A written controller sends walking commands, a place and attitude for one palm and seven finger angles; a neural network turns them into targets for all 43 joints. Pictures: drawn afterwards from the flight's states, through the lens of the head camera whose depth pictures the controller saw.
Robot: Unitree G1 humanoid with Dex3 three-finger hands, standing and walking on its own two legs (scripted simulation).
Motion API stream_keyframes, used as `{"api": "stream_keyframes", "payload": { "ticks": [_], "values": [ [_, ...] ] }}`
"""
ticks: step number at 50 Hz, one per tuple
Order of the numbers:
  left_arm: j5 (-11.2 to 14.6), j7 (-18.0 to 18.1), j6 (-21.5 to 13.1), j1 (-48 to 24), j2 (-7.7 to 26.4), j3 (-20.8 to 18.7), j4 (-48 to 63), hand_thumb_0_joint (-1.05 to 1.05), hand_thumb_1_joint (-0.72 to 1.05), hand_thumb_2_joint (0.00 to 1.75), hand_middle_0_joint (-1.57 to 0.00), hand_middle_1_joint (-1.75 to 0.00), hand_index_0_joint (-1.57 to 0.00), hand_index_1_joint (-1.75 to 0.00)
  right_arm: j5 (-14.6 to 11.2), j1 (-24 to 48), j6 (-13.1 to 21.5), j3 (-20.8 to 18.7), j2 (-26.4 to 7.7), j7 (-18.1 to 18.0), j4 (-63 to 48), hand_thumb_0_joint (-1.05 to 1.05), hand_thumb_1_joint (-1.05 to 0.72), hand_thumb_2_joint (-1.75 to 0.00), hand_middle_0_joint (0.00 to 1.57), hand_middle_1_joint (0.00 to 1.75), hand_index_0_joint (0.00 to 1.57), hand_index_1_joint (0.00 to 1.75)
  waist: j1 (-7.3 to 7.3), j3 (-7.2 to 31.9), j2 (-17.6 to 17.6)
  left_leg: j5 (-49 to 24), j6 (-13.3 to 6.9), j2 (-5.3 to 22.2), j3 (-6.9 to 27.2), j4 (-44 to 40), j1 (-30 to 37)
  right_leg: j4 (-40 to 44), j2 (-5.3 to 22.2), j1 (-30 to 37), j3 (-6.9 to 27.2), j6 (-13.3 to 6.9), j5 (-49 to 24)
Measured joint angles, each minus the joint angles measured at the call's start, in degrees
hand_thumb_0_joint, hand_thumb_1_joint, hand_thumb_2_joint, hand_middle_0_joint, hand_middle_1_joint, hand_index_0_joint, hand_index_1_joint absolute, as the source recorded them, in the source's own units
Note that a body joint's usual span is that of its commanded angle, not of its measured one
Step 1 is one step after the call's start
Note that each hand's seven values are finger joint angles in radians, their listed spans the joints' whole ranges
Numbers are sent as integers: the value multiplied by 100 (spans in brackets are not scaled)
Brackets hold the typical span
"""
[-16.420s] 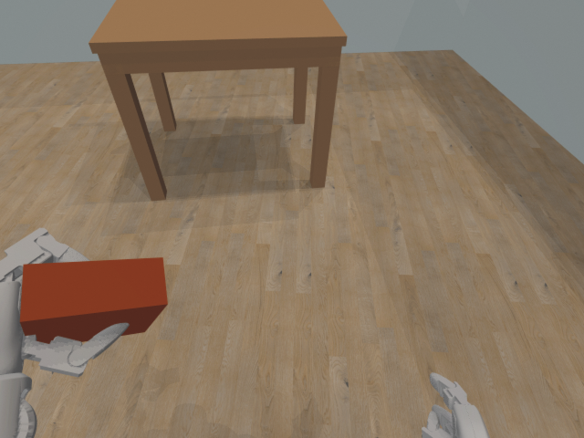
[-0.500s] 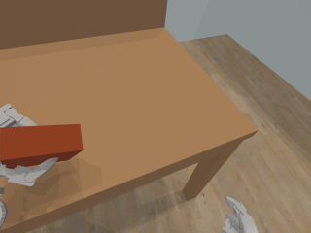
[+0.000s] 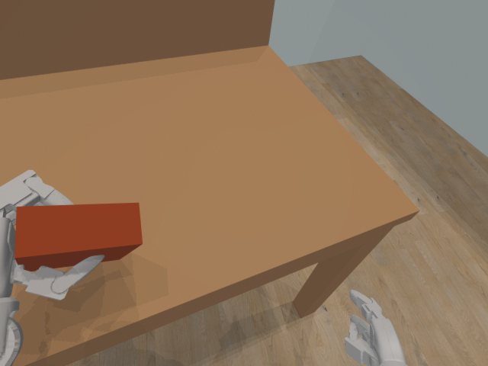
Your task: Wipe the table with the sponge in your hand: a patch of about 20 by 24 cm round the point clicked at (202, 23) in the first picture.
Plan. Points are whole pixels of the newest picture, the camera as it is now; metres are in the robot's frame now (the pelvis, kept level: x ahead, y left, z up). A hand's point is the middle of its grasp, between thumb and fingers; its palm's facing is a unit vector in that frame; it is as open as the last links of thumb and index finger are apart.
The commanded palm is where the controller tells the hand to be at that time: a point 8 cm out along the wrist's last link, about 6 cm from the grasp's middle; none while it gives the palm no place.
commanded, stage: look again from close up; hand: left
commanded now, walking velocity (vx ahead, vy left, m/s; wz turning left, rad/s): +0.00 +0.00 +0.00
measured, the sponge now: (95, 237) +0.23 +0.22 +0.14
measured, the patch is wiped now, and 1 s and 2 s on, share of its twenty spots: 0.00 0.00 0.00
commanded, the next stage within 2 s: turn the palm down, sponge in hand in 0.28 s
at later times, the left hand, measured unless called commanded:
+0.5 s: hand (35, 197) +0.24 +0.27 +0.19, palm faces +0.42 -0.78 -0.46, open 9.1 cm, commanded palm +0.16 +0.27 +0.18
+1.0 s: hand (65, 257) +0.20 +0.23 +0.16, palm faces +0.30 -0.59 -0.75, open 9.1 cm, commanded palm +0.16 +0.25 +0.20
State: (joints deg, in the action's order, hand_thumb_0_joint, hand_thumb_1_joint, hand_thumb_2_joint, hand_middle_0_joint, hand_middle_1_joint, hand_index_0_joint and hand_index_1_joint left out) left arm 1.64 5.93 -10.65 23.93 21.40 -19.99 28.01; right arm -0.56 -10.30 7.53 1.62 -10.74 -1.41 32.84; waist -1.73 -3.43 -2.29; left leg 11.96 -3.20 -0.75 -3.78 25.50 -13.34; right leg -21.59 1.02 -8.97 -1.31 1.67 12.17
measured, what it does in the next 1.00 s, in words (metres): shifts its weight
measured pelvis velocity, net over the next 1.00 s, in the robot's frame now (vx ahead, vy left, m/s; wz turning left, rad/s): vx -0.02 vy -0.07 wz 0.04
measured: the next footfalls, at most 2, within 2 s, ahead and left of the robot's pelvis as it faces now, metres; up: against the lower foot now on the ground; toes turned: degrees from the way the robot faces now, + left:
none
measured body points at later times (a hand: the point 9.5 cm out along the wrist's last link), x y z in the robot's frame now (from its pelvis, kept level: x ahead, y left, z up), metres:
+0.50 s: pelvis -0.01 -0.02 +0.00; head +0.00 -0.01 +0.44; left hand +0.21 +0.31 +0.22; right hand +0.17 -0.24 -0.08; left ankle +0.02 +0.08 -0.74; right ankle -0.01 -0.14 -0.74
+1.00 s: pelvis -0.02 -0.07 -0.02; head -0.02 -0.10 +0.43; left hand +0.18 +0.26 +0.20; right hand +0.21 -0.27 -0.09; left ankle +0.02 +0.08 -0.74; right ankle -0.01 -0.14 -0.74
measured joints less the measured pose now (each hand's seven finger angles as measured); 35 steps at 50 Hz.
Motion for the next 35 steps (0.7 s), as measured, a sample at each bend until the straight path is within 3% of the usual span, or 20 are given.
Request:
{"api": "stream_keyframes", "payload": {
  "ticks": [19, 20, 21, 23, 25, 27, 29, 31, 35],
  "values": [
    [40, 9, 27, 170, -2, 35, -155, -1, -41, 105, -81, -140, -82, -140, -23, -181, -58, -45, -65, -81, 101, 1, -90, -90, 21, 30, 21, 30, 117, 104, 149, -69, 70, 87, 25, -75, -2, 121, -92, 16, -19, -78, -91],
    [-17, -51, 33, -77, 217, 67, -223, -1, -41, 105, -81, -140, -82, -140, -138, -291, -104, 30, -113, -211, -61, 1, -90, -90, 21, 30, 21, 30, 59, 53, 161, -55, 69, 84, 69, -10, -33, 21, -103, -8, -37, -57, -21],
    [-214, -182, 73, -534, 525, 36, -382, -1, -41, 105, -81, -140, -83, -140, -51, -371, -54, 24, -127, -269, -103, 1, -90, -90, 21, 30, 20, 30, -53, -11, 139, -33, 79, 53, 105, 82, -64, -179, -80, -74, -62, -120, 30],
    [-203, -389, 399, -1378, 851, -100, -782, -1, -42, 105, -82, -140, -83, -140, 67, -314, -3, 30, -170, -159, 83, 1, -90, -90, 20, 30, 20, 30, -158, -11, 114, -5, 119, -7, 155, 204, -122, -497, -16, -195, -111, -163, 219],
    [29, -545, 920, -1766, 858, -337, -970, -1, -42, 105, -82, -140, -83, -140, 41, -146, -41, 92, -229, -55, 280, 1, -90, -90, 21, 30, 21, 30, -177, 88, 147, 19, 146, -2, 120, 249, -122, -631, -13, -252, -73, -145, 290],
    [59, -622, 1404, -1730, 742, -439, -939, -1, -41, 105, -81, -140, -82, -140, -18, 7, -80, 121, -280, 4, 327, 1, -90, -90, 21, 30, 21, 30, -128, 166, 233, 54, 151, 16, 77, 286, -98, -715, -28, -268, -28, -160, 325],
    [-133, -695, 1730, -1346, 671, -339, -703, -1, -41, 105, -81, -141, -82, -141, -31, 110, -120, 125, -318, 32, 237, 1, -90, -90, 21, 30, 21, 30, -66, 212, 316, 73, 153, 23, 45, 304, -83, -793, -33, -292, 4, -184, 363],
    [-283, -764, 1875, -856, 659, -142, -393, -1, -41, 105, -81, -141, -82, -141, -28, 183, -157, 123, -342, 18, 109, 1, -90, -90, 21, 30, 21, 30, -42, 240, 373, 99, 164, 36, 27, 358, -106, -895, -43, -344, 22, -206, 413],
    [-334, -711, 1546, -221, 722, 40, -76, -1, -41, 105, -81, -141, -82, -141, 48, 289, -160, 79, -304, -109, 55, 1, -90, -90, 21, 30, 21, 30, -99, 266, 361, 172, 235, 83, 105, 566, -251, -1125, -85, -474, -56, -272, 533]
  ]
}}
